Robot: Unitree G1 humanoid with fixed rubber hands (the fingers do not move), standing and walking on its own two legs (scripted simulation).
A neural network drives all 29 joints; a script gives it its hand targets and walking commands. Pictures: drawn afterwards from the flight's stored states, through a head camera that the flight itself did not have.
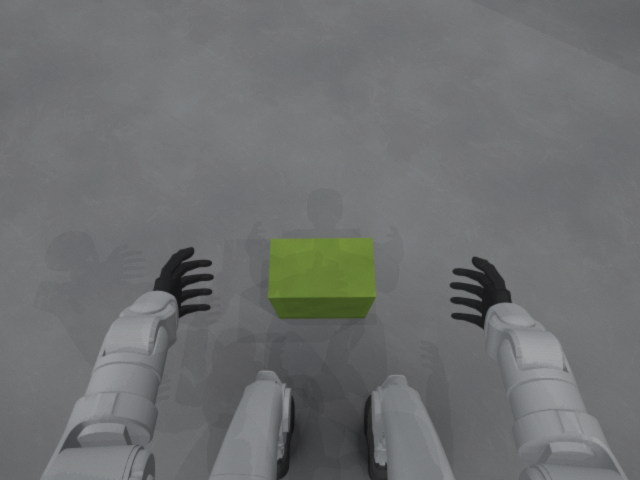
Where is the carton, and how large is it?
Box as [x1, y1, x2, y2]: [268, 238, 375, 318]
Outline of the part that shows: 270,239 268,298 280,318 323,318 365,316 375,297 372,238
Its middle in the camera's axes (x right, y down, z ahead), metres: +0.01 +0.10 +1.00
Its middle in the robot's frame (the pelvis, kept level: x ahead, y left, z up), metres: +0.50 +0.03 -0.55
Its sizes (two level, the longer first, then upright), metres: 0.239 0.141 0.250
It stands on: the floor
